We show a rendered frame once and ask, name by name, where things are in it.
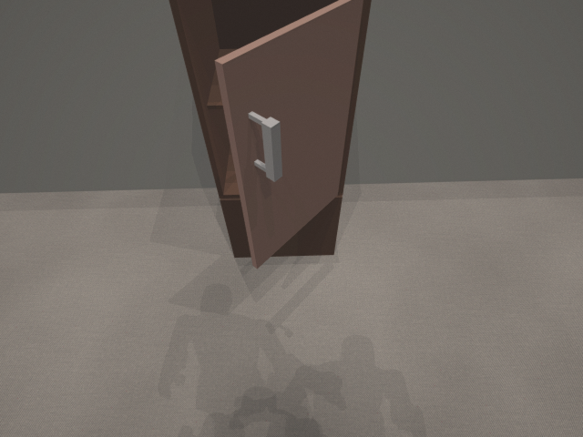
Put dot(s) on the handle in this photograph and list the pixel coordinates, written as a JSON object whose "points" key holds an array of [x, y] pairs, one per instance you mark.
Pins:
{"points": [[271, 135]]}

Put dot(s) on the cupboard door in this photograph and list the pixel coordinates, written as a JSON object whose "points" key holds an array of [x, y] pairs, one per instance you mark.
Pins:
{"points": [[302, 76]]}

